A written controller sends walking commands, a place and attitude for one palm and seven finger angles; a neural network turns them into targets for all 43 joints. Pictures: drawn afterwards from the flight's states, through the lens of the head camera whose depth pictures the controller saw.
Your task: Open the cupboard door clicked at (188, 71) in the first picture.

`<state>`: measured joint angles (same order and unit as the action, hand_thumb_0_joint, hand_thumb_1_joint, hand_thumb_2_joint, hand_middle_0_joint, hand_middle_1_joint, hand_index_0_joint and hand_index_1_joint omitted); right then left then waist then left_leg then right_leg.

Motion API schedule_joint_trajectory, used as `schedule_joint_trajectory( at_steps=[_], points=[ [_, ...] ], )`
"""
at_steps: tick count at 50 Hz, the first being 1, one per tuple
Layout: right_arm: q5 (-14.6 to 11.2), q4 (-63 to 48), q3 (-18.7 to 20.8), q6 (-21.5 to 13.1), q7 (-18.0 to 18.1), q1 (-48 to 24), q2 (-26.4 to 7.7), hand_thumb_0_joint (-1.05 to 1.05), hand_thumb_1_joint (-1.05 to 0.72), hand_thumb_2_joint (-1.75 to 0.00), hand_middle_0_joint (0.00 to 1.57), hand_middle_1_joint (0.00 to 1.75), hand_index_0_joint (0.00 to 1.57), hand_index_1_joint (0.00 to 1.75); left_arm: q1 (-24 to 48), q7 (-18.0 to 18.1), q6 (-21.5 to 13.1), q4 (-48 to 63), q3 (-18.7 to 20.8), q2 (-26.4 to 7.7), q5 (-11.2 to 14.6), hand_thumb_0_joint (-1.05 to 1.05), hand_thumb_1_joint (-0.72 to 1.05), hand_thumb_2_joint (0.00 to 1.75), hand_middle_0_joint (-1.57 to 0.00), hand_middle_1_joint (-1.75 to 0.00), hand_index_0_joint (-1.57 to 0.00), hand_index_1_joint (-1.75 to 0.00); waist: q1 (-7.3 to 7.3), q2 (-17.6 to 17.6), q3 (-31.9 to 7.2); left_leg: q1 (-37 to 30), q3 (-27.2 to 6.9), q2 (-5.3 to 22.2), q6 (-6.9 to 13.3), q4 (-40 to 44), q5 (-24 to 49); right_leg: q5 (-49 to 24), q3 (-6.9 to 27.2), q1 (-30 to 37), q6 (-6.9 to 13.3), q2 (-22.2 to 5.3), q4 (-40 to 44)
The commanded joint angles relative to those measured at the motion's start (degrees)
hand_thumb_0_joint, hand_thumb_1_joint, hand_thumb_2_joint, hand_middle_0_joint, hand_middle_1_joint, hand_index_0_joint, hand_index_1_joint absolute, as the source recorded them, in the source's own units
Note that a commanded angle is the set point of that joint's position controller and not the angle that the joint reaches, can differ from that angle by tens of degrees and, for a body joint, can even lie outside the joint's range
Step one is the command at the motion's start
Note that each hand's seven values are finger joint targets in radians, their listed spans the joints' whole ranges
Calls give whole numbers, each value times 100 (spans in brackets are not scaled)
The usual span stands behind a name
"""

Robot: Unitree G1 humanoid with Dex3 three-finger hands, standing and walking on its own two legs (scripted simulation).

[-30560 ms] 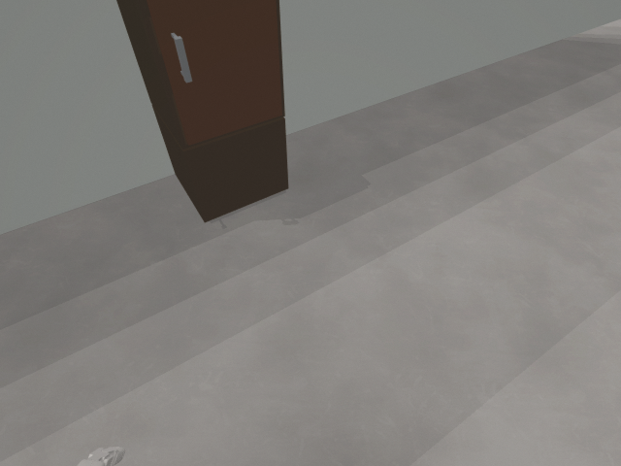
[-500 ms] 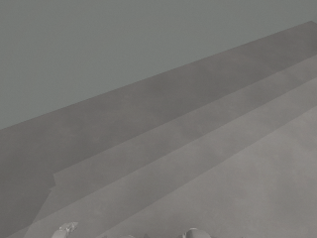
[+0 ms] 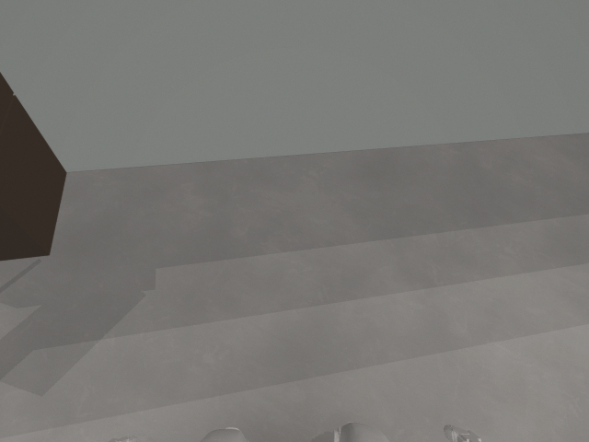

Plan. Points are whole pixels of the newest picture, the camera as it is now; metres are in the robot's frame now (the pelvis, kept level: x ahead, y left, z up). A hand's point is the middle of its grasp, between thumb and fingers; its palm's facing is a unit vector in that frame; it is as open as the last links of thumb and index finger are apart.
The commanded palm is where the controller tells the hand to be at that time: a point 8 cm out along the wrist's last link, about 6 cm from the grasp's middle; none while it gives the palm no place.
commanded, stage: turn to face it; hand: left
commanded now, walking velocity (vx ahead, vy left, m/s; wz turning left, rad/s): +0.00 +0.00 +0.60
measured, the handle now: out of the picture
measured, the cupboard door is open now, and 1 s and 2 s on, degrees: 44 44 44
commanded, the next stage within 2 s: take the last steps up to it in 1.40 s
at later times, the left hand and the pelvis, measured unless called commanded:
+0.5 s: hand out of the picture +0.05 +0.18 -0.15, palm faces +0.29 -0.93 -0.25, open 7.4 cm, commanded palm none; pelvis +0.03 -0.03 +0.01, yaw +18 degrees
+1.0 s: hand out of the picture +0.04 +0.20 -0.14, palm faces +0.56 -0.77 -0.30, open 7.4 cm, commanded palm none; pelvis +0.06 -0.04 +0.00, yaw +36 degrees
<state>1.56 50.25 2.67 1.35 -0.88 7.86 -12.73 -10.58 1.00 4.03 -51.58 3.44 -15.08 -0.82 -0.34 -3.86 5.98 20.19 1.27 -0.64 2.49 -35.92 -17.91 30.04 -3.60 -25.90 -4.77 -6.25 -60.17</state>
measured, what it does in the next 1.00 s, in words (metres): steps on the spot, turning left: right foot, then left foot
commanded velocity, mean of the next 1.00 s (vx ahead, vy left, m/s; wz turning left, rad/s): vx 0.00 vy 0.00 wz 0.60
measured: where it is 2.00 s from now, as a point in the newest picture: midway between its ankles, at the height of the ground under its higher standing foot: outside the picture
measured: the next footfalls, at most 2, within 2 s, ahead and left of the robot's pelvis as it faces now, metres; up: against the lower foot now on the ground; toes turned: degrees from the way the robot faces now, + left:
right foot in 0.28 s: +0.06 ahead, -0.16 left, +0.00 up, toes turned +8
left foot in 0.60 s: +0.03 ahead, +0.10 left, +0.00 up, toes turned +26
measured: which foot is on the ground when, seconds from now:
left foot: down 0.00-0.28, up 0.30-0.58, down 0.60-0.96, up 0.98-1.00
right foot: up 0.00-0.26, down 0.28-0.60, up 0.62-0.94, down 0.96-1.00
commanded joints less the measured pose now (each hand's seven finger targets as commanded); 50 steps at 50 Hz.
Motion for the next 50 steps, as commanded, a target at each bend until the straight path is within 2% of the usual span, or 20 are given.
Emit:
schedule_joint_trajectory(
  at_steps=[1, 6, 11, 12, 13, 14, 15, 19, 25, 28, 29, 30, 31, 36, 42, 45, 46, 47, 48, 50],
  points=[
    [-14, -268, 312, -81, 194, 245, -1209, 0, -90, -90, 20, 30, 20, 30, 161, -53, -205, 587, 148, -402, 2, 0, 90, 90, -20, -30, -20, -30, -72, 1260, -971, -1257, -1528, 1413, 661, 1446, 2837, -554, 407, -573, -11, 63, -264],
    [8, -218, 365, -35, 161, 295, -1268, 0, -90, -90, 20, 30, 20, 30, 318, -56, -218, 665, 120, -334, 17, 0, 90, 90, -20, -30, -20, -30, -140, 1244, -955, -1064, -1777, 1285, 653, 1462, 2448, -539, 274, 62, 38, 353, 1081],
    [-27, -313, 421, 33, 140, 41, -1244, 0, -90, -90, 20, 30, 20, 30, -123, -17, -301, 620, 152, -400, 41, 0, 90, 90, -20, -30, -20, -30, 84, 1262, -973, -373, -2072, 1000, 463, 1095, 2259, -1236, 153, 1413, 158, 636, 2760],
    [-63, -362, 416, 31, 122, -73, -1141, 0, -90, -90, 20, 30, 20, 30, -387, 9, -347, 580, 196, -532, 26, 0, 90, 90, -20, -30, -20, -30, 251, 1070, -1007, 33, -1981, 803, 274, 820, 1839, -1701, 284, 2036, 197, 472, 3500],
    [-117, -441, 384, 33, 87, -36, -845, 0, -90, -90, 20, 30, 20, 30, -586, 59, -406, 554, 281, -911, -41, 0, 90, 90, -20, -30, -20, -30, 336, 44, -1130, 924, -1501, 281, -76, -52, 632, -1634, 1292, 2846, 498, -540, 4240],
    [-123, -573, 340, 17, 49, -73, -625, 0, -90, -90, 20, 30, 20, 30, -570, 73, -424, 588, 326, -1275, -114, 0, 90, 90, -20, -30, -20, -30, 373, -1196, -962, 1510, -370, -474, -490, -1466, -1500, -2117, 2496, 2669, 1221, -1979, 4550],
    [-53, -541, 365, 69, 3, -7, -797, 0, -90, -90, 20, 30, 20, 30, -455, 77, -418, 672, 258, -1245, -79, 0, 90, 90, -20, -30, -20, -30, 294, -793, -830, 1304, -530, -174, -441, -2683, -1569, -1829, 2305, 1862, 1526, -2163, 4555],
    [-70, -325, 323, 170, -84, -93, -635, 0, -90, -90, 20, 30, 20, 30, 207, 93, -437, 789, 122, -611, -45, 0, 90, 90, -20, -30, -20, -30, -66, -974, -469, 1324, -211, 218, -633, -3082, -744, -3739, 527, 1789, 1192, -1174, 4081],
    [-117, -425, 157, 68, -119, -538, -396, 0, -90, -90, 20, 30, 20, 30, -546, 72, -434, 483, 263, -1029, -83, 0, 90, 90, -20, -30, -20, -30, 311, -834, -814, 551, 474, 57, -572, -588, -737, -5356, 35, 2626, 1070, -1331, 3268],
    [-69, -276, 225, -3, -91, 171, -724, 0, -90, -90, 20, 30, 20, 30, -403, 22, -409, 502, 284, -1034, 1, 0, 90, 90, -20, -30, -20, -30, -135, -455, -1139, -965, 428, 28, -370, 988, 837, -4860, -441, 1898, 563, -1191, 2056],
    [-7, -201, 377, -62, -56, 624, -1332, 0, -90, -90, 20, 30, 20, 30, -400, -12, -381, 666, 253, -738, 38, 0, 90, 90, -20, -30, -20, -30, -368, 1011, -1540, -2208, -1117, 1250, 185, 1133, 2635, -2739, -697, 492, 163, -645, 831],
    [-23, -131, 502, -45, 0, 1132, -1878, 0, -90, -90, 20, 30, 20, 30, -77, -28, -361, 937, 95, -386, 50, 0, 90, 90, -20, -30, -20, -30, -607, 2240, -1613, -2571, -2782, 2566, 1160, 1228, 5088, 998, -373, -722, -69, -9, -332],
    [-42, -15, 486, -31, 67, 1304, -1817, 0, -90, -90, 20, 30, 20, 30, 270, 20, -274, 996, 116, -568, -12, 0, 90, 90, -20, -30, -20, -30, -662, 1247, -1600, -2427, -2626, 2600, 1322, 1157, 4475, 872, 237, -952, 23, -52, -789],
    [-7, -267, 301, -81, 190, 221, -1218, 0, -90, -90, 20, 30, 20, 30, 142, -44, -211, 634, 141, -406, 7, 0, 90, 90, -20, -30, -20, -30, -96, 1287, -968, -1320, -1453, 1435, 693, 1336, 3315, -409, 378, -483, -6, 48, -171],
    [3, -256, 364, -19, 139, 105, -1271, 0, -90, -90, 20, 30, 20, 30, 147, -60, -232, 685, 120, -385, 8, 0, 90, 90, -20, -30, -20, -30, -69, 1405, -889, -828, -1673, 1216, 600, 1350, 2553, -590, 177, 398, 53, 419, 1391],
    [-25, -355, 401, 35, 128, -176, -1276, 0, -90, -90, 20, 30, 20, 30, -282, -36, -296, 614, 148, -422, 32, 0, 90, 90, -20, -30, -20, -30, 170, 1295, -863, -128, -1842, 1032, 441, 1023, 2065, -1270, 94, 1506, 120, 568, 2654],
    [-63, -397, 385, 37, 110, -231, -1151, 0, -90, -90, 20, 30, 20, 30, -513, -11, -353, 575, 196, -575, 20, 0, 90, 90, -20, -30, -20, -30, 316, 896, -888, 302, -1747, 757, 213, 661, 1539, -1689, 253, 2137, 171, 379, 3482],
    [-123, -485, 353, 33, 63, -170, -817, 0, -90, -90, 20, 30, 20, 30, -729, 44, -421, 562, 302, -1057, -81, 0, 90, 90, -20, -30, -20, -30, 416, -444, -990, 1226, -1105, 99, -196, -404, 109, -1629, 1552, 2839, 522, -834, 4299],
    [-109, -610, 331, 26, 29, -245, -714, 0, -90, -90, 20, 30, 20, 30, -741, 50, -428, 609, 314, -1375, -121, 0, 90, 90, -20, -30, -20, -30, 455, -1329, -915, 1409, -322, -403, -483, -1967, -1803, -2054, 2639, 2346, 1256, -2166, 4642],
    [-59, -429, 383, 136, -9, -185, -779, 0, -90, -90, 20, 30, 20, 30, -235, 85, -428, 710, 217, -987, -56, 0, 90, 90, -20, -30, -20, -30, 151, -1121, -654, 1316, -569, 31, -447, -3491, -1261, -1745, 2097, 1470, 1403, -1719, 4536]
  ],
)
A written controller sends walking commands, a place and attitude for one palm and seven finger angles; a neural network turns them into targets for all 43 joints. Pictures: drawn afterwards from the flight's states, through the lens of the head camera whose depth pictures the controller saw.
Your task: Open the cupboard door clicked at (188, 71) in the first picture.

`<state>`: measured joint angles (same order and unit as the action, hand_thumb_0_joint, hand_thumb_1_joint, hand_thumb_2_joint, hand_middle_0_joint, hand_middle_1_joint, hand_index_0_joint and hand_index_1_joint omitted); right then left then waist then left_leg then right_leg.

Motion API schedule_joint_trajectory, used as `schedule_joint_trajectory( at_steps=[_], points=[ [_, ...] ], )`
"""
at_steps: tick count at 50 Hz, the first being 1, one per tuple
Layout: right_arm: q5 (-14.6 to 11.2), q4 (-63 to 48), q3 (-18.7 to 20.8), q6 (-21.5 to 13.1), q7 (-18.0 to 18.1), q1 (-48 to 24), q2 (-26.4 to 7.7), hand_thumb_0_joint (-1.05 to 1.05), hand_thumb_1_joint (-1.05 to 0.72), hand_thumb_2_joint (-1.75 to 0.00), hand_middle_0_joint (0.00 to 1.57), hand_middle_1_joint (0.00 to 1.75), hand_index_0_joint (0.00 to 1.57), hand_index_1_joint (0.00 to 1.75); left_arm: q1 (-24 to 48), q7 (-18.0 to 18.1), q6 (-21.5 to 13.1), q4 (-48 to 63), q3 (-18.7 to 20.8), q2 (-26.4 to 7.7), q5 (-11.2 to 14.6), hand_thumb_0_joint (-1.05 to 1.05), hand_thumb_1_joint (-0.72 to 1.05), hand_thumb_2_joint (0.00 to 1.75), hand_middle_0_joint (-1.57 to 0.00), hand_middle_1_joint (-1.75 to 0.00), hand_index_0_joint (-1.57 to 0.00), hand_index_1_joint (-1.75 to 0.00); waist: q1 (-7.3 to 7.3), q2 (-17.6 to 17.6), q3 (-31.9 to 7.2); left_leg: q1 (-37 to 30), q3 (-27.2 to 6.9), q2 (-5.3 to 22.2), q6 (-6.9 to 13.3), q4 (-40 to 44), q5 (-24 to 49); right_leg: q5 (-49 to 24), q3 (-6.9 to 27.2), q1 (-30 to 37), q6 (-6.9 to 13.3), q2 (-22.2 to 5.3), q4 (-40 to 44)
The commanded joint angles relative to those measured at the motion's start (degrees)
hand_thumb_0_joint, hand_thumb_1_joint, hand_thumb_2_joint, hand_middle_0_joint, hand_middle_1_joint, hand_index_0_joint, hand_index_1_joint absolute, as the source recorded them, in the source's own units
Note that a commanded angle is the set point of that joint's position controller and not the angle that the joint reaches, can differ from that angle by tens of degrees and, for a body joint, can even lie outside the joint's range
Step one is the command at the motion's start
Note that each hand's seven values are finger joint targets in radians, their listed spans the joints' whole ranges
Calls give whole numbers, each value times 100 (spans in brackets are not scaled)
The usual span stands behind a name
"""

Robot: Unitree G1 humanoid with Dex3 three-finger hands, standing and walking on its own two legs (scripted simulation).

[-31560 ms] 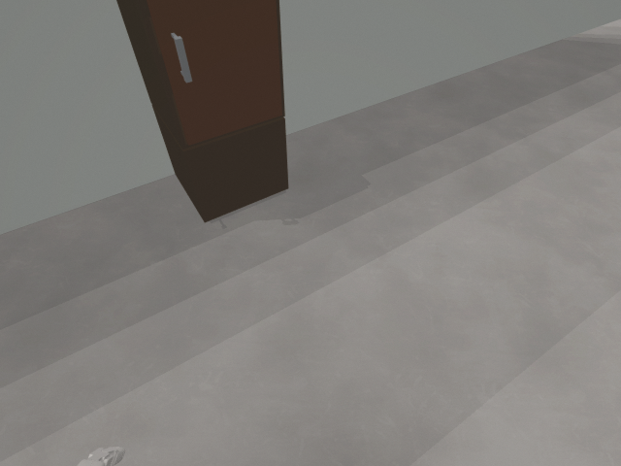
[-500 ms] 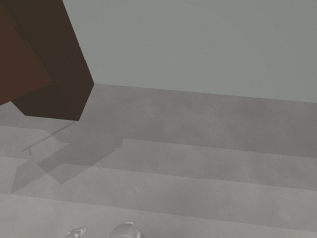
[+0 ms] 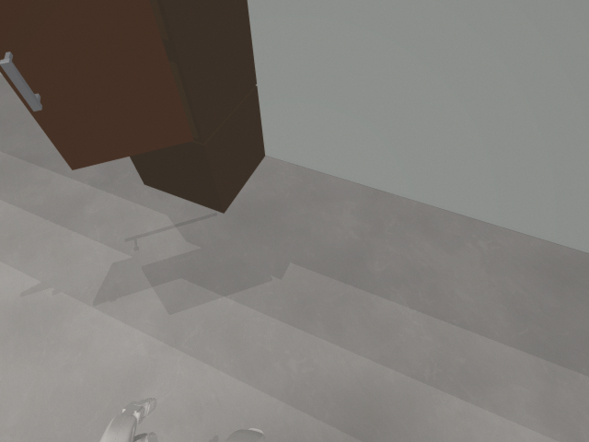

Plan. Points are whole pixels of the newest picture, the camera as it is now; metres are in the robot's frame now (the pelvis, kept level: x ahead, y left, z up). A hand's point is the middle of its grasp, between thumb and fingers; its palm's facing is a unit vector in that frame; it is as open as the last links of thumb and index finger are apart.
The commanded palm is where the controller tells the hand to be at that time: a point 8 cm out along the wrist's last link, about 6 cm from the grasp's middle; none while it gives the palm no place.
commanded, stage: turn to face it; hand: left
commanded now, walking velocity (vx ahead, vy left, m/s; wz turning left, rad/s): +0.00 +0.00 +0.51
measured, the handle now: (23, 82) +0.87 +0.72 -0.02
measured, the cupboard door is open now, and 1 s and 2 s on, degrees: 44 44 44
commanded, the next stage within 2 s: take the last steps up to it in 0.40 s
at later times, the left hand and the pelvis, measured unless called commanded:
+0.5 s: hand out of the picture +0.01 +0.23 -0.16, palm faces +0.28 -0.93 -0.24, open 7.4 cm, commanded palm none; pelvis +0.01 +0.01 +0.01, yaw +14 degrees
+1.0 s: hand out of the picture -0.05 +0.21 -0.17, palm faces +0.48 -0.86 -0.18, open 7.4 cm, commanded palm none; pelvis +0.08 +0.07 +0.01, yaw +23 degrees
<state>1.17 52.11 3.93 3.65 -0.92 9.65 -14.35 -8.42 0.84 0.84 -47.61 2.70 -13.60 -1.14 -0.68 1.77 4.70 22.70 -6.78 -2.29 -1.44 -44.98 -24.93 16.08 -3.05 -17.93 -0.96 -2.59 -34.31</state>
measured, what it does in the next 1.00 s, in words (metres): walks ahead, turning left: left foot, then right foot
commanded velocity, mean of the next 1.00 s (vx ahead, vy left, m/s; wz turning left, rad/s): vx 0.16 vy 0.07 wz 0.24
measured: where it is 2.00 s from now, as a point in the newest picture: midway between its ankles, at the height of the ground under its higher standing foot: (222, 376)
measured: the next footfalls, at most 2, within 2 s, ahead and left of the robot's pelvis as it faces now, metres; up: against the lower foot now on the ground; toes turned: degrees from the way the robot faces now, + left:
left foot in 0.28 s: +0.04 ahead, +0.12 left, +0.00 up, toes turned +14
right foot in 0.62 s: +0.08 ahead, -0.12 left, +0.00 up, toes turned +12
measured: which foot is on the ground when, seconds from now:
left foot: up 0.00-0.26, down 0.28-0.62, up 0.64-1.00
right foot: down 0.00-0.28, up 0.30-0.60, down 0.62-1.00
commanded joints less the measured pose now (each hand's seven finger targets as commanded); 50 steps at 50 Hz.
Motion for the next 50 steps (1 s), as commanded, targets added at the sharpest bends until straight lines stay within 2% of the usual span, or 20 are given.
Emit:
schedule_joint_trajectory(
  at_steps=[1, 3, 8, 12, 13, 14, 15, 19, 25, 29, 30, 31, 32, 33, 35, 37, 42, 47, 49, 50],
  points=[
    [-2, -518, 241, -66, -38, -273, -622, 0, -90, -90, 20, 30, 20, 30, -167, 94, -98, 368, 230, -922, -7, 0, 90, 90, -20, -30, -20, -30, 49, -1655, -354, 1073, 313, 333, -98, -2767, -174, -622, 1347, 567, 896, -1789, 1856],
    [-24, -444, 179, -59, -87, -210, -435, 0, -90, -90, 20, 30, 20, 30, -28, 105, -115, 406, 202, -761, -38, 0, 90, 90, -20, -30, -20, -30, -45, -1502, -401, 793, 602, 405, -193, -2157, -44, -1575, 520, 648, 769, -1571, 1630],
    [-79, -471, 32, -142, -89, -582, -150, 0, -90, -90, 20, 30, 20, 30, -766, 95, -136, 42, 299, -1058, -75, 0, 90, 90, -20, -30, -20, -30, 338, -1353, -655, 288, 1100, 245, -178, -137, -291, -3184, 219, 1535, 824, -1725, 1086],
    [-59, -302, 20, -238, -43, -56, -318, 0, -90, -90, 20, 30, 20, 30, -710, 46, -101, -92, 310, -1037, 8, 0, 90, 90, -20, -30, -20, -30, 47, -1087, -849, -1121, 1106, 225, -5, 1891, 1193, -2719, -177, 967, 310, -1507, 194],
    [-11, -266, 106, -298, -13, 205, -762, 0, -90, -90, 20, 30, 20, 30, -707, 25, -61, -2, 288, -833, 63, 0, 90, 90, -20, -30, -20, -30, -102, -65, -1107, -2030, 301, 980, 295, 2225, 2409, -1578, -509, 95, -27, -1185, -568],
    [34, -241, 239, -304, 33, 554, -1323, 0, -90, -90, 20, 30, 20, 30, -548, -3, -26, 213, 157, -441, 93, 0, 90, 90, -20, -30, -20, -30, -289, 1436, -1080, -2436, -1471, 2429, 1161, 2374, 4511, 1731, -602, -1162, -407, -473, -1590],
    [44, -151, 249, -262, 108, 772, -1457, 0, -90, -90, 20, 30, 20, 30, -223, 20, 41, 301, 124, -537, 31, 0, 90, 90, -20, -30, -20, -30, -412, 842, -1016, -2137, -1532, 2734, 1617, 2350, 4528, 2202, -58, -1242, -307, -403, -2378],
    [39, -226, 58, -331, 266, 85, -877, 0, -90, -90, 20, 30, 20, 30, -289, -5, 118, -124, 151, -443, 47, 0, 90, 90, -20, -30, -20, -30, -26, 655, -793, -1584, -565, 1835, 1253, 2342, 4241, 1172, 329, -1126, -271, -321, -2771],
    [42, -84, 37, -313, 242, 65, -820, 0, -90, -90, 20, 30, 20, 30, -384, -32, 111, -262, 93, -294, 49, 0, 90, 90, -20, -30, -20, -30, -5, 645, -726, -1369, -365, 1607, 1117, 2458, 3551, 1001, 42, -325, -211, -43, -1278],
    [-1, -85, 59, -265, 178, -162, -755, 0, -90, -90, 20, 30, 20, 30, -1044, -86, -23, -483, 163, -322, 9, 0, 90, 90, -20, -30, -20, -30, 331, 507, -580, -159, -333, 1103, 798, 2228, 430, 276, -206, 1248, -130, 131, 494],
    [-36, -135, 49, -268, 140, -162, -533, 0, -90, -90, 20, 30, 20, 30, -1327, -74, -93, -549, 238, -582, -51, 0, 90, 90, -20, -30, -20, -30, 498, -277, -455, 663, 28, 585, 518, 1401, -409, 904, 432, 1899, 18, -383, 1329],
    [-72, -343, -29, -291, 74, -240, -153, 0, -90, -90, 20, 30, 20, 30, -1593, -35, -134, -539, 362, -1146, -123, 0, 90, 90, -20, -30, -20, -30, 660, -2076, -250, 1806, 806, -133, 138, -189, -1016, 2221, 2593, 2189, 621, -1974, 2414],
    [17, -530, 17, -257, 3, -718, -478, 0, -90, -90, 20, 30, 20, 30, -1652, -14, -115, -462, 357, -1286, -58, 0, 90, 90, -20, -30, -20, -30, 784, -1522, 156, 1795, 503, 124, 123, -1371, -910, 2627, 3122, 1291, 1030, -2664, 2937],
    [23, -485, 76, -229, -31, -706, -475, 0, -90, -90, 20, 30, 20, 30, -1409, 14, -201, -427, 355, -1213, -47, 0, 90, 90, -20, -30, -20, -30, 561, -1430, 199, 1784, 221, 321, 129, -2035, -354, 2975, 3248, 827, 1089, -2500, 2963],
    [54, -259, 126, -187, -113, -402, -455, 0, -90, -90, 20, 30, 20, 30, -769, -9, -303, -356, 233, -772, -15, 0, 90, 90, -20, -30, -20, -30, 166, -1390, 389, 1669, 272, 565, 16, -2366, 740, 1893, 1810, 475, 680, -1923, 2839],
    [26, -118, 103, -203, -165, -238, -288, 0, -90, -90, 20, 30, 20, 30, -872, -3, -401, -433, 225, -620, -3, 0, 90, 90, -20, -30, -20, -30, 161, -1292, 111, 1457, 526, 613, -91, -2073, 1093, 669, 953, 816, 569, -1671, 2661],
    [-15, -189, 0, -302, -222, -670, 26, 0, -90, -90, 20, 30, 20, 30, -1660, -6, -485, -940, 244, -687, -54, 0, 90, 90, -20, -30, -20, -30, 483, -990, -60, 1392, 1013, 544, -138, -505, 901, -971, 368, 1802, 652, -1792, 2291],
    [-27, -161, -79, -448, -234, -494, 43, 0, -90, -90, 20, 30, 20, 30, -1503, -24, -418, -1098, 292, -811, -85, 0, 90, 90, -20, -30, -20, -30, 339, -1402, -86, -44, 1389, 343, 59, 1117, 785, -1194, -27, 1251, 494, -1732, 1698],
    [13, 234, -4, -544, -122, 756, -381, 0, -90, -90, 20, 30, 20, 30, -1292, -61, -373, -1041, 275, -696, -43, 0, 90, 90, -20, -30, -20, -30, -264, -545, -574, -2054, 1505, 219, 178, 1888, 1029, -1287, -546, 369, 250, -1294, 258],
    [92, 448, 183, -596, -25, 1664, -1051, 0, -90, -90, 20, 30, 20, 30, -1376, -112, -332, -902, 217, -326, 14, 0, 90, 90, -20, -30, -20, -30, -598, 1020, -1190, -3251, -312, 1537, 654, 2078, 887, 386, -1005, -813, -58, -549, -1451]
  ],
)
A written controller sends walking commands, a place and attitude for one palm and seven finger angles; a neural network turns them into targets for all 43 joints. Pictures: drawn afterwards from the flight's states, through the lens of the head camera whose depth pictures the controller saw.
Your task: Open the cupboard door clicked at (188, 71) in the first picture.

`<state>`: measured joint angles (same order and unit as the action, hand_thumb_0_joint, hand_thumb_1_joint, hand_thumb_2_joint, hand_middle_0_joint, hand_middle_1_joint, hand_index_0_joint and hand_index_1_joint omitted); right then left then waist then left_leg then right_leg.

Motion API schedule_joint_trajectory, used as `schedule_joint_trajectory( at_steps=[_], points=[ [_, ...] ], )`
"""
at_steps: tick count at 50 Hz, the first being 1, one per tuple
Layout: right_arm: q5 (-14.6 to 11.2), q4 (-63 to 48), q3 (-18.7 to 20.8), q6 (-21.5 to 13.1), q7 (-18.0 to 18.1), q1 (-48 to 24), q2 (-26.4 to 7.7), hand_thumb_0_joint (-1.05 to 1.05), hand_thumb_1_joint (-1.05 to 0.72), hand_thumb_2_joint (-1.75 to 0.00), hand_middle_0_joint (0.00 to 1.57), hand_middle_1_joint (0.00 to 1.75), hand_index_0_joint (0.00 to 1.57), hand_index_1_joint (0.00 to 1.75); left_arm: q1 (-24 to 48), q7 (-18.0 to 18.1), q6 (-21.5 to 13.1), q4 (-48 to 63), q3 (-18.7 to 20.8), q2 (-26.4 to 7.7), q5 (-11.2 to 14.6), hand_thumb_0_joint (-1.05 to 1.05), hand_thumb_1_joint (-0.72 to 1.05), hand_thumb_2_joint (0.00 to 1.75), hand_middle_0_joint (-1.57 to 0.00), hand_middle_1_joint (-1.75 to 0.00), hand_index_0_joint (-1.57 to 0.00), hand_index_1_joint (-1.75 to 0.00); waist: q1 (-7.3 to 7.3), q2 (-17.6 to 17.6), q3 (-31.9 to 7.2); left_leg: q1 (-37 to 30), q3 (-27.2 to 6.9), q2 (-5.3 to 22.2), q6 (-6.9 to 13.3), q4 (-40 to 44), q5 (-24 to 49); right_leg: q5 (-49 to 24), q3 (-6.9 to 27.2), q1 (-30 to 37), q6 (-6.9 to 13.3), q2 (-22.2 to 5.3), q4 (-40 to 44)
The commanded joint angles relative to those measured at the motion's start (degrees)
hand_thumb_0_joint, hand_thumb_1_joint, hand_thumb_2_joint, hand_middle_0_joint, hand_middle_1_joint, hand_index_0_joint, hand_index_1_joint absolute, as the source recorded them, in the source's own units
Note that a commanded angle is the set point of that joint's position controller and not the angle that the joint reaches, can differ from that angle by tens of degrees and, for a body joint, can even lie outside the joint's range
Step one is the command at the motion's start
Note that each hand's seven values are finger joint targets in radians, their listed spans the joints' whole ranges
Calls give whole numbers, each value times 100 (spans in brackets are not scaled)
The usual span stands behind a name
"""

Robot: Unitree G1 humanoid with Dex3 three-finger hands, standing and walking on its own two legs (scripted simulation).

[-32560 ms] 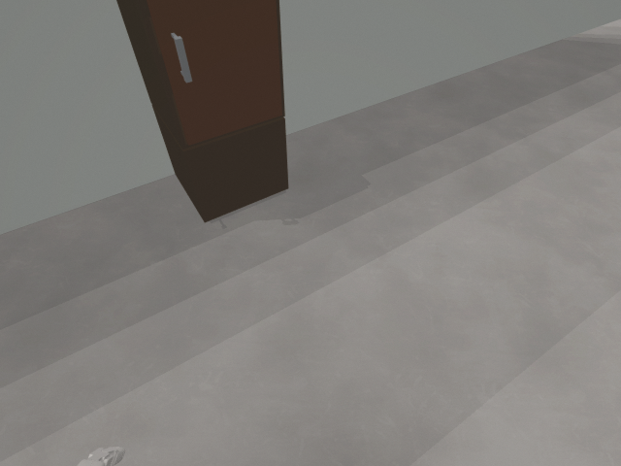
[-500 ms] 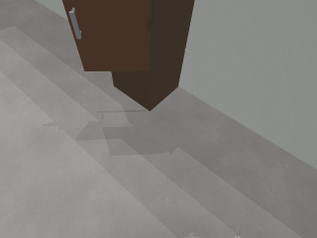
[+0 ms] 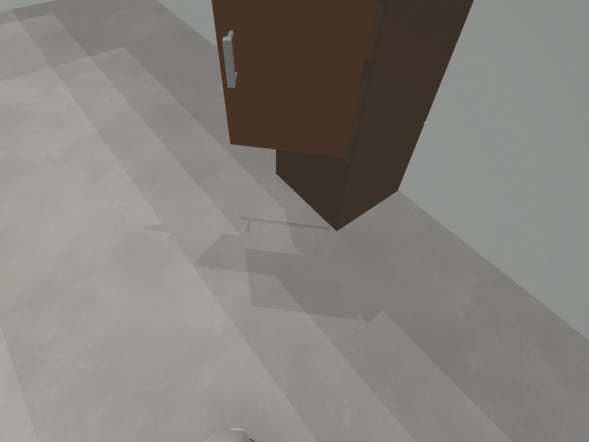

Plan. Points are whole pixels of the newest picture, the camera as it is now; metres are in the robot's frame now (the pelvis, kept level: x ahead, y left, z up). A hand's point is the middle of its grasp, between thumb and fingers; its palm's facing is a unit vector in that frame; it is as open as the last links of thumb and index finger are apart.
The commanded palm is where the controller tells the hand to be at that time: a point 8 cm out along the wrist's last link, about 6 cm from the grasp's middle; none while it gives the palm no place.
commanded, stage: take the last steps up to it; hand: left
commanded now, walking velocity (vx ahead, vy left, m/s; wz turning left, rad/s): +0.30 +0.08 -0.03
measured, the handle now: (231, 59) +0.98 +0.28 -0.02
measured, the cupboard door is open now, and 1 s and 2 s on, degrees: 44 44 44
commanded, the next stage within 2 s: come to a stop and stand still in 0.86 s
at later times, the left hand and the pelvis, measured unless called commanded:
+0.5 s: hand (204, 324) +0.31 +0.19 -0.15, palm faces -0.04 -0.98 -0.21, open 7.4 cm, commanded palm none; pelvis +0.17 +0.02 +0.00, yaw -2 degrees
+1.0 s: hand (178, 303) +0.35 +0.26 -0.17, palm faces +0.01 -0.99 -0.17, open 7.4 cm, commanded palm none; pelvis +0.34 +0.08 +0.01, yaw -4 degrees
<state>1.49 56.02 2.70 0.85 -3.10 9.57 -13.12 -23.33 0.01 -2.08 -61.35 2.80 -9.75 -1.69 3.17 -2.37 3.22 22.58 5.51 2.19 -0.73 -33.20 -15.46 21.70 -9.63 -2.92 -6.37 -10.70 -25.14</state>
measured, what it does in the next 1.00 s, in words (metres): walks ahead: left foot, then right foot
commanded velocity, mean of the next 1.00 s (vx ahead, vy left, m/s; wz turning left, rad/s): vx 0.22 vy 0.03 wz -0.02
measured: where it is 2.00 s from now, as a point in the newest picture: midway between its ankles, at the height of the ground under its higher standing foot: (279, 384)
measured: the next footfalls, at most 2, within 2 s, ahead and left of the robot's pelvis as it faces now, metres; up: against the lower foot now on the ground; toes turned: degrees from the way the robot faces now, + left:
left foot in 0.02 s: +0.11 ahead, +0.13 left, +0.00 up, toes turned +6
right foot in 0.44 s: +0.25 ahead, -0.08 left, +0.00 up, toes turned -9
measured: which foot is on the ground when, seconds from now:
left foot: up 0.00-0.00, down 0.02-0.44, up 0.46-0.80, down 0.82-1.00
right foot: down 0.00-0.02, up 0.04-0.42, down 0.44-0.82, up 0.84-1.00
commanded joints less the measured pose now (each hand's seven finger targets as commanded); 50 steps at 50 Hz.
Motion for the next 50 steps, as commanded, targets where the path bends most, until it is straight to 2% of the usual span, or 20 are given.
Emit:
schedule_joint_trajectory(
  at_steps=[1, 2, 3, 8, 16, 20, 21, 22, 23, 24, 26, 29, 35, 38, 39, 41, 42, 43, 47, 50],
  points=[
    [42, 208, 375, -272, 322, 2295, -1529, 0, -90, -90, 20, 30, 20, 30, 485, -25, -25, 767, 114, -478, 78, 0, 90, 90, -20, -30, -20, -30, -1174, 1983, -1145, -3298, -2871, 1970, 1098, 1742, -162, 1520, 76, -3216, 478, 752, -3786],
    [45, 229, 328, -262, 369, 2062, -1412, 0, -90, -90, 20, 30, 20, 30, 938, 10, -22, 898, 74, -482, 66, 0, 90, 90, -20, -30, -20, -30, -1072, 1290, -847, -2773, -3046, 2150, 1357, 1844, -642, 1371, 568, -3596, 654, 536, -4592],
    [29, 96, 282, -292, 415, 1600, -1185, 0, -90, -90, 20, 30, 20, 30, 1076, 14, -26, 864, 56, -384, 68, 0, 90, 90, -20, -30, -20, -30, -903, 1422, -635, -2361, -2844, 2063, 1423, 1896, -729, 897, 769, -3856, 687, 362, -4885],
    [-4, 75, 37, -494, 445, 871, -438, 0, -90, -90, 20, 30, 20, 30, 655, -95, 86, 522, 65, -307, 33, 0, 90, 90, -20, -30, -20, -30, -271, 866, -235, -1327, -1141, 1374, 1116, 2178, 803, -235, 737, -2903, 631, 220, -3662],
    [22, 352, 59, -480, 395, 1142, -470, 0, -90, -90, 20, 30, 20, 30, 1559, -129, 114, 907, 50, -329, 21, 0, 90, 90, -20, -30, -20, -30, -346, 569, 195, -1361, -787, 1314, 1180, 2242, 926, -776, 489, -2225, 641, 507, -1642],
    [11, 507, 22, -445, 410, 1158, -422, 0, -90, -90, 20, 30, 20, 30, 1063, -124, 38, 796, 121, -497, 4, 0, 90, 90, -20, -30, -20, -30, -44, 339, 26, -1147, -472, 917, 806, 1081, 1277, -1031, 317, -792, 797, 802, -518],
    [-45, 499, 4, -467, 394, 1146, -327, 0, -90, -90, 20, 30, 20, 30, 435, -96, -21, 622, 202, -775, -7, 0, 90, 90, -20, -30, -20, -30, 219, -126, -250, -486, -209, 557, 584, 11, 1243, -1009, 868, 391, 989, 482, -234],
    [-101, 354, 0, -487, 337, 1186, -156, 0, -90, -90, 20, 30, 20, 30, -328, -40, -77, 423, 327, -1275, -35, 0, 90, 90, -20, -30, -20, -30, 435, -1240, -616, 765, 334, -161, 250, -1523, -45, -1037, 2717, 1511, 1564, -874, 397],
    [-77, 225, 14, -455, 340, 924, -278, 0, -90, -90, 20, 30, 20, 30, -604, 8, -95, 347, 348, -1441, 71, 0, 90, 90, -20, -30, -20, -30, 477, -1327, -632, 1263, -4, -237, 155, -2914, -1890, -1152, 3810, 1346, 2107, -1657, 1107],
    [-55, 197, 68, -421, 333, 577, -320, 0, -90, -90, 20, 30, 20, 30, -217, 54, -106, 432, 308, -1280, 84, 0, 90, 90, -20, -30, -20, -30, 365, -909, -284, 1546, -542, 36, 156, -3439, -1496, -928, 3702, 768, 2108, -1550, 1244],
    [-29, 229, 67, -338, 295, 543, -135, 0, -90, -90, 20, 30, 20, 30, 502, 75, -124, 631, 191, -843, 97, 0, 90, 90, -20, -30, -20, -30, -45, -314, -7, 1328, -696, 400, 59, -3229, -584, -701, 2478, -186, 1814, -1096, 1396],
    [-7, 372, 32, -242, 233, 888, 170, 0, -90, -90, 20, 30, 20, 30, 692, 47, -213, 595, 159, -619, 62, 0, 90, 90, -20, -30, -20, -30, -316, -503, -98, 619, -319, 421, -83, -2174, -142, -1304, 1325, -752, 1547, -601, 1509],
    [-22, 95, 22, -338, 145, 336, 259, 0, -90, -90, 20, 30, 20, 30, 334, -4, -235, 229, 206, -848, 43, 0, 90, 90, -20, -30, -20, -30, -134, -561, -101, 275, 41, 149, -106, -373, 147, -1585, 1146, -426, 1498, -518, 1216],
    [-10, 196, 43, -403, 175, 635, 51, 0, -90, -90, 20, 30, 20, 30, 465, 1, -148, 169, 214, -836, 58, 0, 90, 90, -20, -30, -20, -30, -406, -421, -24, -916, 249, -63, -41, 491, 593, -1067, 872, -1052, 1241, -273, 712],
    [-1, 330, 88, -440, 216, 1045, -171, 0, -90, -90, 20, 30, 20, 30, 475, -6, -113, 190, 192, -742, 63, 0, 90, 90, -20, -30, -20, -30, -593, 5, -146, -1705, 100, 27, 16, 716, 474, -939, 720, -1480, 1124, -74, 52],
    [95, 507, 284, -435, 377, 2219, -1150, 0, -90, -90, 20, 30, 20, 30, 380, -30, -94, 429, 71, -285, 108, 0, 90, 90, -20, -30, -20, -30, -964, 1919, -778, -2964, -2638, 2084, 1038, 1637, 466, 1275, 51, -2973, 699, 1023, -2913],
    [80, 478, 247, -380, 404, 2149, -1078, 0, -90, -90, 20, 30, 20, 30, 732, 6, -100, 584, 42, -369, 53, 0, 90, 90, -20, -30, -20, -30, -962, 1308, -488, -2323, -2803, 2281, 1325, 1775, 73, 1402, 559, -3121, 829, 856, -3801],
    [69, 396, 187, -404, 439, 1774, -911, 0, -90, -90, 20, 30, 20, 30, 871, 15, -90, 582, 32, -297, 52, 0, 90, 90, -20, -30, -20, -30, -818, 1600, -444, -2063, -2676, 2149, 1358, 1865, 109, 1035, 750, -3439, 824, 686, -4336],
    [20, 199, -6, -503, 489, 889, -379, 0, -90, -90, 20, 30, 20, 30, 499, -68, 30, 289, 14, -200, 37, 0, 90, 90, -20, -30, -20, -30, -311, 876, -233, -1131, -1197, 1590, 1009, 2009, 1098, 95, 798, -2663, 697, 388, -3539],
    [26, 217, -45, -462, 516, 675, -295, 0, -90, -90, 20, 30, 20, 30, 447, -5, 112, 213, -71, -2, 65, 0, 90, 90, -20, -30, -20, -30, -239, 622, -308, -751, -619, 1404, 962, 1745, 2314, -166, 656, -1658, 596, 537, -2027]
  ],
)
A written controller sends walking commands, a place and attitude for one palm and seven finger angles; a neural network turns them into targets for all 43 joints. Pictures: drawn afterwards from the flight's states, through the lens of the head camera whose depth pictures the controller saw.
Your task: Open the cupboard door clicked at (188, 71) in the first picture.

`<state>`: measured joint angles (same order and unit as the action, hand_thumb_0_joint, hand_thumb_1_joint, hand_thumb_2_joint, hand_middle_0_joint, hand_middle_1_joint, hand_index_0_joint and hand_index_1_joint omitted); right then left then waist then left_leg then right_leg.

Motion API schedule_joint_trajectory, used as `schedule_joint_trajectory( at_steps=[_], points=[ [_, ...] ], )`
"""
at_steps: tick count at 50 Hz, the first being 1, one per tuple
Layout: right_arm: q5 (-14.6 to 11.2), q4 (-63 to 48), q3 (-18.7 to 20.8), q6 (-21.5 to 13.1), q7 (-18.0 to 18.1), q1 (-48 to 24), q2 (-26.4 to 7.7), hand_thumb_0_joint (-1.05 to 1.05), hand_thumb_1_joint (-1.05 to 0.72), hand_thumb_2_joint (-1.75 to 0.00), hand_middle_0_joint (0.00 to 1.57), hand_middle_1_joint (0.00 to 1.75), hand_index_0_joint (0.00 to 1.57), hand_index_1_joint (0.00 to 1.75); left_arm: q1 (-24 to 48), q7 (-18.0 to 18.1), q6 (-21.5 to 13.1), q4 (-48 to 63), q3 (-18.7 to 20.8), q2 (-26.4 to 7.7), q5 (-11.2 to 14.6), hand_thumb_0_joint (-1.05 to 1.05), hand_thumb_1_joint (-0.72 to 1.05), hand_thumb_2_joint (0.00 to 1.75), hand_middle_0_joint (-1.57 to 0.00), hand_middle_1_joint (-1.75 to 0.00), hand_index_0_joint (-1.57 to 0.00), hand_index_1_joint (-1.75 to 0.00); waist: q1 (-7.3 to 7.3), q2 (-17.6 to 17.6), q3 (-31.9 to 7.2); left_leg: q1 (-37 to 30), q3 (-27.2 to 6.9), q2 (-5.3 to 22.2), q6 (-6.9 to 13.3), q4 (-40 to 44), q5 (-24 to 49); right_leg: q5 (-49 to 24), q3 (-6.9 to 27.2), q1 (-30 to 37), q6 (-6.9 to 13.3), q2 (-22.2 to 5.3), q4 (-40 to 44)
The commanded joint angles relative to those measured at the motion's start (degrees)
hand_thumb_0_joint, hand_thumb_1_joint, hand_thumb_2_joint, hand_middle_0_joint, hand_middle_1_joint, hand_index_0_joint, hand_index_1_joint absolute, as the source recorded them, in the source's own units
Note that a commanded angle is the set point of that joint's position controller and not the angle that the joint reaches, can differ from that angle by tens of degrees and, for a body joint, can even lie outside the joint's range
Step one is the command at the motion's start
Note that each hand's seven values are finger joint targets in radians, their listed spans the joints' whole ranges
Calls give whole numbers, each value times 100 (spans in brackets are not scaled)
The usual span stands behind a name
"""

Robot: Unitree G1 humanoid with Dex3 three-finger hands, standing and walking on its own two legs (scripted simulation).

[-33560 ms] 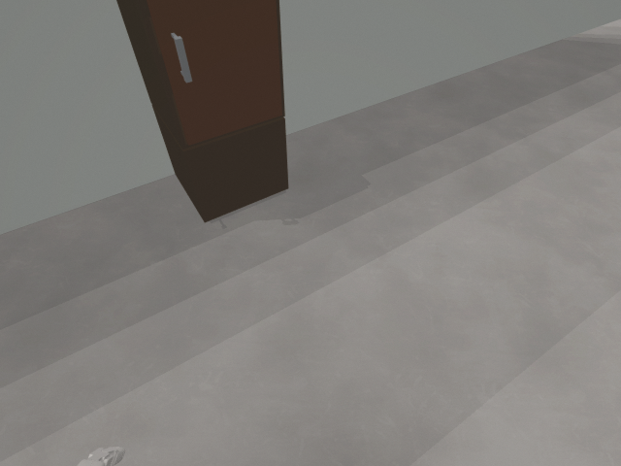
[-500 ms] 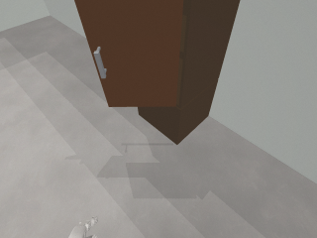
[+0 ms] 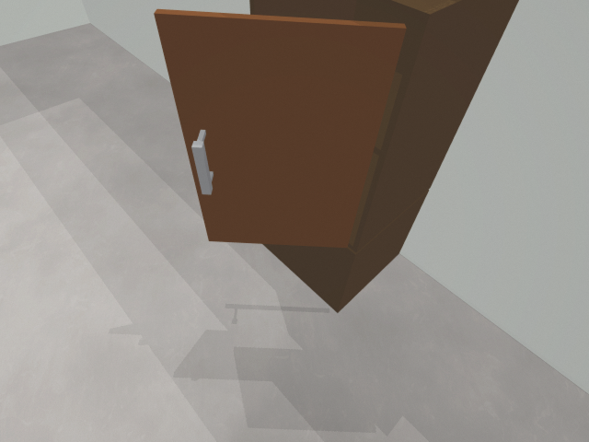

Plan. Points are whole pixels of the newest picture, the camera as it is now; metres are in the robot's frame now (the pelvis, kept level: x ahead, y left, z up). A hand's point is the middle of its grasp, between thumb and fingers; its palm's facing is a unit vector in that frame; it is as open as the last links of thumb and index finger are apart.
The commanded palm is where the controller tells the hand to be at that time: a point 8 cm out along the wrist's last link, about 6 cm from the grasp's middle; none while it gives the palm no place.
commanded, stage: come to a stop and stand still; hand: left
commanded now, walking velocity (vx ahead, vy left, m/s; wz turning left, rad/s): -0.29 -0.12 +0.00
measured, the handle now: (204, 162) +0.62 +0.24 -0.03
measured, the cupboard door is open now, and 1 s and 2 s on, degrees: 44 44 44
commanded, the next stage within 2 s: look again from close up in 1.16 s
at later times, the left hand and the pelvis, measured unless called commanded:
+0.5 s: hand out of the picture +0.14 +0.19 -0.17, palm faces +0.04 -0.98 -0.20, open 7.4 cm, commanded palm none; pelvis +0.05 +0.00 +0.00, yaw +1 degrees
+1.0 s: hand out of the picture +0.04 +0.16 -0.16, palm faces -0.01 -0.97 -0.25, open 7.4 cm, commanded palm none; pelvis +0.02 -0.02 +0.00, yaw -1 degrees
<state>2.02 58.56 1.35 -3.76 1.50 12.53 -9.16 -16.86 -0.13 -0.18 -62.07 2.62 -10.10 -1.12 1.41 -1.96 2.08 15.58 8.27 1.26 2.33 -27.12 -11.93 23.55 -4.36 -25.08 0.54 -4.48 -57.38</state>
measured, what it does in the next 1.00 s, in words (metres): steps on the spot: right foot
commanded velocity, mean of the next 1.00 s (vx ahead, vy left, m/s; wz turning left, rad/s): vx -0.08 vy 0.01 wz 0.00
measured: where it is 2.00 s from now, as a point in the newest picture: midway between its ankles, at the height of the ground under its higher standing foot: outside the picture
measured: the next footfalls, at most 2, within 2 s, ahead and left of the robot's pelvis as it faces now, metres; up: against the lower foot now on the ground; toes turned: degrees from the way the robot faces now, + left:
right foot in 0.12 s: +0.05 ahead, -0.13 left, +0.00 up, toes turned -1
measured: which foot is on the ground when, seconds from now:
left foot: down 0.00-1.00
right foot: up 0.00-0.10, down 0.12-1.00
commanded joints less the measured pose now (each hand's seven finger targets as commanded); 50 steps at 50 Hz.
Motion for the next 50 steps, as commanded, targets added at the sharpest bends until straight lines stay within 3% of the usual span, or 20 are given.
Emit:
schedule_joint_trajectory(
  at_steps=[1, 4, 6, 7, 9, 14, 16, 17, 18, 19, 20, 27, 28, 29, 30, 32, 34, 37, 41, 50],
  points=[
    [-45, -31, 76, 32, 75, 296, -717, 0, -90, -90, 20, 30, 20, 30, -243, 37, -51, 255, -80, 37, 17, 0, 90, 90, -20, -30, -20, -30, -28, 511, -213, 25, -836, 1440, 618, 968, 2224, -612, 74, 909, -134, 4, 1611],
    [-118, 18, 105, 168, 93, 31, -707, 0, -90, -90, 20, 30, 20, 30, -477, 91, -18, 201, -1, -346, 3, 0, 90, 90, -20, -30, -20, -30, 172, 371, -269, 166, -670, 1037, 154, 364, 1327, -1937, 282, 1644, -136, -33, 2987],
    [-181, 58, 106, 284, 25, 286, -525, 0, -90, -90, 20, 30, 20, 30, -106, 110, 3, 352, 18, -836, -23, 0, 90, 90, -20, -30, -20, -30, -73, 4, -102, 190, -439, 406, -212, 109, -177, -2845, 1003, 1312, 230, -701, 3300],
    [-173, 80, 112, 355, -3, 395, -449, 0, -90, -90, 20, 30, 20, 30, 72, 124, 23, 436, 26, -924, -19, 0, 90, 90, -20, -30, -20, -30, -155, -29, -6, 47, -436, 266, -256, 59, -177, -3116, 1084, 1083, 366, -851, 3272],
    [-173, 169, 161, 449, 18, 595, -520, 0, -90, -90, 20, 30, 20, 30, 174, 173, -10, 457, 60, -971, 20, 0, 90, 90, -20, -30, -20, -30, -199, -1031, -485, -264, -310, 183, -325, -483, -86, -4131, 1151, 1351, 546, -1022, 3323],
    [-176, 102, 190, 535, 33, 506, -464, 0, -90, -90, 20, 30, 20, 30, 361, 267, 69, 549, 167, -1028, 24, 0, 90, 90, -20, -30, -20, -30, -92, -801, -536, 158, -463, 110, -416, -688, -867, -5683, 1166, 1974, 909, -1290, 3013],
    [-168, 96, 204, 517, 38, 579, -566, 0, -90, -90, 20, 30, 20, 30, 524, 260, 105, 626, 189, -992, 46, 0, 90, 90, -20, -30, -20, -30, -144, -523, -650, -335, -585, 315, -367, -74, 776, -4958, 889, 1733, 645, -979, 2731],
    [-124, 71, 225, 494, 54, 564, -712, 0, -90, -90, 20, 30, 20, 30, 556, 235, 142, 712, 164, -838, 58, 0, 90, 90, -20, -30, -20, -30, -136, 319, -665, -760, -935, 768, -189, 150, 2269, -3906, 483, 1302, 305, -534, 2425],
    [-86, -4, 248, 479, 77, 524, -916, 0, -90, -90, 20, 30, 20, 30, 684, 222, 187, 822, 108, -663, 73, 0, 90, 90, -20, -30, -20, -30, -170, 1274, -455, -702, -1486, 1338, 202, 503, 3637, -2267, 75, 932, -37, -46, 1887],
    [-65, -1, 265, 463, 116, 547, -956, 0, -90, -90, 20, 30, 20, 30, 845, 230, 231, 874, 96, -597, 65, 0, 90, 90, -20, -30, -20, -30, -253, 1582, -270, -675, -1769, 1667, 620, 727, 4413, 152, 181, 572, -109, 313, 1098],
    [-40, -37, 256, 447, 163, 531, -996, 0, -90, -90, 20, 30, 20, 30, 870, 226, 291, 883, 108, -593, 72, 0, 90, 90, -20, -30, -20, -30, -252, 1230, -226, -526, -1804, 1806, 878, 720, 4275, 837, 541, 415, -67, 355, 449],
    [-67, -59, 259, 382, 124, 292, -992, 0, -90, -90, 20, 30, 20, 30, 614, 157, 182, 799, 39, -426, 54, 0, 90, 90, -20, -30, -20, -30, -140, 1004, -495, -1182, -1217, 1322, 585, 328, 3678, -334, 244, 993, -52, 339, 2276],
    [-243, -409, 347, 311, 51, -278, -1303, 0, -90, -90, 20, 30, 20, 30, -200, 366, -25, 497, -1, -580, 64, 0, 90, 90, -20, -30, -20, -30, 203, 1092, -1029, -1508, -915, 1237, 164, -1164, 4263, -1394, 660, 872, -5, -16, 3269],
    [-201, -779, 263, 303, -67, -22, -727, 0, -90, -90, 20, 30, 20, 30, -28, 365, -115, 846, 62, -977, 11, 0, 90, 90, -20, -30, -20, -30, -32, 163, -771, -161, -614, 605, -84, -1349, 1646, -3069, 1491, 1393, 257, -506, 3269],
    [-168, -797, 171, 321, -73, 257, -527, 0, -90, -90, 20, 30, 20, 30, 231, 359, -173, 876, 10, -1036, 7, 0, 90, 90, -20, -30, -20, -30, -290, -89, -783, 161, -518, 271, -246, -1069, -761, -3770, 1745, 1560, 650, -1040, 3095],
    [-137, -670, 178, 330, -102, 585, -451, 0, -90, -90, 20, 30, 20, 30, 421, 318, -205, 951, -38, -1051, -17, 0, 90, 90, -20, -30, -20, -30, -488, 304, -966, -513, -526, 153, -202, -164, 564, -4371, 1018, 1651, 403, -435, 2254],
    [-143, -658, 218, 298, -43, 518, -827, 0, -90, -90, 20, 30, 20, 30, 252, 338, -132, 899, -60, -824, 39, 0, 90, 90, -20, -30, -20, -30, -297, 58, -968, -983, -742, 707, 46, -537, 2627, -3149, 630, 1264, 116, -56, 2213],
    [-121, -678, 144, 332, -22, 216, -749, 0, -90, -90, 20, 30, 20, 30, 230, 307, -47, 843, -154, -646, 19, 0, 90, 90, -20, -30, -20, -30, -233, 181, 15, -451, -817, 645, 39, -34, 1240, -1790, 772, 818, 122, 45, 2703],
    [-104, -582, 82, 379, -79, 210, -664, 0, -90, -90, 20, 30, 20, 30, 207, 245, -34, 772, -201, -758, 15, 0, 90, 90, -20, -30, -20, -30, -259, -219, 489, -183, -769, 365, -57, 326, -840, -167, 1168, 378, 178, -64, 3452],
    [-95, -183, -13, 290, -84, 565, -638, 0, -90, -90, 20, 30, 20, 30, 18, 198, -98, 580, -195, -736, 33, 0, 90, 90, -20, -30, -20, -30, -259, 37, 234, -421, -741, 383, -82, 516, -602, 10, 1167, 454, 197, -58, 3706]
  ],
)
